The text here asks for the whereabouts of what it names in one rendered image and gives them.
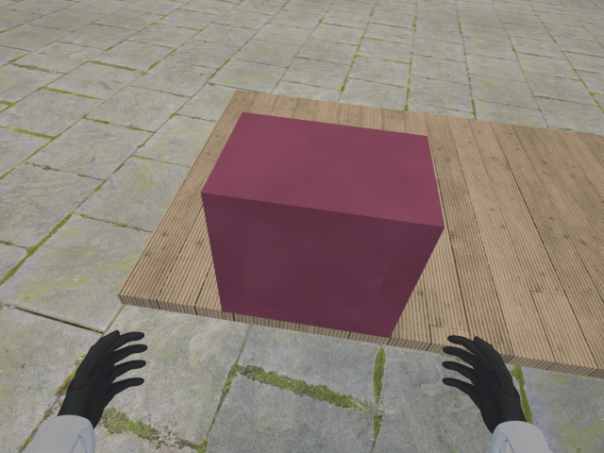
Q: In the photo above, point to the right robot forearm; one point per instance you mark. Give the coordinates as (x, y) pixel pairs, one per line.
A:
(518, 437)

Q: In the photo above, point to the right robot hand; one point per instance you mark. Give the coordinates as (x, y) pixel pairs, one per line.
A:
(492, 391)

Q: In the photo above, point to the table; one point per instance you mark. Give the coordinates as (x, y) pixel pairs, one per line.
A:
(520, 262)

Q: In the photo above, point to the left robot forearm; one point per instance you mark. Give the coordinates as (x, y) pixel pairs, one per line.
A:
(64, 434)

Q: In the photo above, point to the left robot hand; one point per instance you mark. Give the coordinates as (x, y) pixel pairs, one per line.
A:
(92, 389)

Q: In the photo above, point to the carton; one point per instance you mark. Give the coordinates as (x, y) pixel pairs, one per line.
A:
(321, 224)

